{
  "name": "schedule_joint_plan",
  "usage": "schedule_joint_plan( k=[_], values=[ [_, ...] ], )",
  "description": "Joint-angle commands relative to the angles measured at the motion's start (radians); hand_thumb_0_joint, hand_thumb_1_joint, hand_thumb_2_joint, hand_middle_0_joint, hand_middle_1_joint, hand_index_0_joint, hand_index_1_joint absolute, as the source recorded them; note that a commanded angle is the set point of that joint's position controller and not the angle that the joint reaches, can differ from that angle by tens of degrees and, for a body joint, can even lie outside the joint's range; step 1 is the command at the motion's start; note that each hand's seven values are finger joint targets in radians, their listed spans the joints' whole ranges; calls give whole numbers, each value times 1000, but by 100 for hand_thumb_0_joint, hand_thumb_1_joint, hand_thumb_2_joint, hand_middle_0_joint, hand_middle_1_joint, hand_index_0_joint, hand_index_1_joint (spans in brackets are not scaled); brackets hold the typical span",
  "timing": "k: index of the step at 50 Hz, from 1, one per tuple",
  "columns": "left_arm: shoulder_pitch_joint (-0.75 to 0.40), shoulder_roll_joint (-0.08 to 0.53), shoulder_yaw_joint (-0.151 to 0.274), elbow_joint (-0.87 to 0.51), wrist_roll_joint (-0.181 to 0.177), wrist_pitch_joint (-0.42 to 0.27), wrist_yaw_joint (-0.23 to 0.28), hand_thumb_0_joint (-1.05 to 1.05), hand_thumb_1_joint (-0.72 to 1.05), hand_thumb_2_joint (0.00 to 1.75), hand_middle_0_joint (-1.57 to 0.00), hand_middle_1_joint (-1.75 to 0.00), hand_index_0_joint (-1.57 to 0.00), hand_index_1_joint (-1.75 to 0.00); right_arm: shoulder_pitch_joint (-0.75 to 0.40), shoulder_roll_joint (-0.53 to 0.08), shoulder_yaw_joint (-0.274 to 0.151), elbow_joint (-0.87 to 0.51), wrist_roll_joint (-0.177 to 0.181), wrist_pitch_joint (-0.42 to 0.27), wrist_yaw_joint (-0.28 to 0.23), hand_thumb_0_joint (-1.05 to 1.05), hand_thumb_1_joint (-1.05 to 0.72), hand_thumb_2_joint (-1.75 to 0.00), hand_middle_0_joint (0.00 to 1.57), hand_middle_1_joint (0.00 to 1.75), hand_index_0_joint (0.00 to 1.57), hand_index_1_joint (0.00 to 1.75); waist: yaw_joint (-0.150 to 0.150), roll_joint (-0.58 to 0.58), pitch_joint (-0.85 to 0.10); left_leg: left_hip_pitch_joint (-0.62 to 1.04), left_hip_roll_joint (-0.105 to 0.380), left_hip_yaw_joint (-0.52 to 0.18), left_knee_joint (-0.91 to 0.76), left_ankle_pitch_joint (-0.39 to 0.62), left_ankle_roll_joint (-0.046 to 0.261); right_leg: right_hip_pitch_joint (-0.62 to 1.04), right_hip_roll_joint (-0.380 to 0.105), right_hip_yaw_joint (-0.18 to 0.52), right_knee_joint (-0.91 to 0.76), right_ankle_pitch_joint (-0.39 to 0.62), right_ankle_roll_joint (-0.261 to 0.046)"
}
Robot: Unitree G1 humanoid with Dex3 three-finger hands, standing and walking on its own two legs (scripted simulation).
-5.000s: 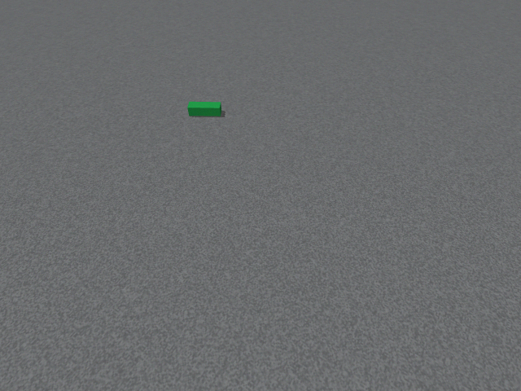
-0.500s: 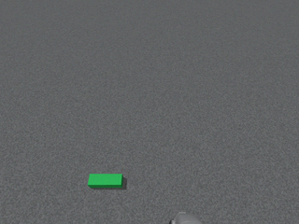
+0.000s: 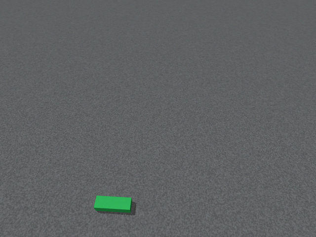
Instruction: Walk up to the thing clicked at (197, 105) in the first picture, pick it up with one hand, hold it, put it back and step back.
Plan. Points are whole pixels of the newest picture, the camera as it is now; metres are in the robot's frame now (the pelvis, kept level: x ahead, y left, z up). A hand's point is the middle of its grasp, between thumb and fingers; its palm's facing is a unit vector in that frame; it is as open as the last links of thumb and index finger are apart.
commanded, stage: walk up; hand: left
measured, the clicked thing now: (113, 204) +0.41 +0.26 -0.73
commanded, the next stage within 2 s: stand in 1.12 s
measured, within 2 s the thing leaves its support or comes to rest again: neither
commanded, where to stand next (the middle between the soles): +0.06 -0.02 m, yaw -1 degrees
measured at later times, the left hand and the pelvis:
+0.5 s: hand out of the picture +0.10 +0.25 -0.14, palm faces -0.01 -0.94 -0.35, open 7.4 cm; pelvis +0.02 -0.01 +0.02, yaw +0 degrees
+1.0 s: hand out of the picture +0.12 +0.24 -0.14, palm faces -0.03 -0.94 -0.34, open 7.4 cm; pelvis +0.02 -0.01 +0.02, yaw -1 degrees
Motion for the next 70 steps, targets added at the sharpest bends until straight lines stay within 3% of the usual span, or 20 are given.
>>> schedule_joint_plan(
  k=[1,6,15,23,29,55,56,60,66,70],
  values=[
    [-61,198,41,-25,-7,-27,10,0,90,90,-20,-30,-20,-30,-85,-235,-55,-44,8,-20,-16,0,-90,-90,20,30,20,30,-3,77,-67,-9,116,-132,-218,95,48,92,-58,75,-117,112,-60],
    [-89,196,37,9,-5,-32,11,0,90,90,-20,-30,-20,-30,-108,-221,-51,-13,13,-16,-17,0,-90,-90,20,30,20,30,-12,29,-97,74,99,-97,-215,195,38,114,-89,97,-176,218,-55],
    [-128,177,39,46,0,-29,13,0,90,90,-20,-30,-20,-30,-139,-211,-54,29,7,-10,-15,0,-90,-90,20,30,20,30,-14,13,-113,133,104,-87,-275,249,25,141,-90,87,-225,217,-41],
    [-139,175,44,48,6,-26,14,0,90,90,-20,-30,-20,-30,-148,-209,-54,37,3,-8,-14,0,-90,-90,20,30,20,30,-14,20,-95,121,99,-82,-302,205,20,158,-90,85,-254,187,-35],
    [-145,170,50,40,6,-25,15,0,90,90,-20,-30,-20,-30,-123,-203,-55,42,2,-10,-17,0,-90,-90,20,30,20,30,-16,10,-114,138,102,-76,-306,244,17,180,-91,85,-244,220,-38],
    [-139,164,54,28,12,-15,14,0,90,90,-20,-30,-20,-30,-98,-203,-59,32,-3,-7,-19,0,-90,-90,20,30,20,30,-20,19,-75,129,100,-73,-312,191,23,152,-72,89,-249,174,-38],
    [-142,176,50,22,6,-15,17,0,90,90,-20,-30,-20,-30,-108,-194,-54,27,-2,-6,-21,0,-90,-90,20,30,20,30,-23,2,-65,124,122,-88,-325,253,11,152,-88,88,-249,208,-40],
    [-134,166,50,21,6,-14,18,0,90,90,-20,-30,-20,-30,-106,-205,-57,29,0,-8,-24,0,-90,-90,20,30,20,30,-25,28,-117,163,124,-80,-316,327,9,189,-97,88,-239,280,-42],
    [-132,172,45,18,7,-15,18,0,90,90,-20,-30,-20,-30,-112,-192,-54,33,-3,-6,-21,0,-90,-90,20,30,20,30,-27,30,-98,151,120,-79,-331,265,3,175,-95,84,-260,217,-42],
    [-124,179,44,19,8,-12,15,0,90,90,-20,-30,-20,-30,-103,-192,-53,38,-3,-3,-18,0,-90,-90,20,30,20,30,-26,26,-72,114,112,-81,-348,150,4,158,-90,92,-279,102,-40]
  ],
)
